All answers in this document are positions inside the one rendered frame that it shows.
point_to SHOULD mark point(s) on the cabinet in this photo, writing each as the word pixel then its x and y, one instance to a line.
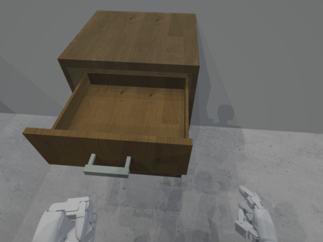
pixel 147 43

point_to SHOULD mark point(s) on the handle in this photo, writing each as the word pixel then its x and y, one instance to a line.
pixel 109 171

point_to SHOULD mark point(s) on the robot right hand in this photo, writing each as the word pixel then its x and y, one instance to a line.
pixel 259 226

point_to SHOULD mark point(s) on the drawer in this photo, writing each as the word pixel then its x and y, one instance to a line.
pixel 115 115

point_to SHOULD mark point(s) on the robot left hand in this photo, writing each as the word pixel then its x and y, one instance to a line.
pixel 73 219

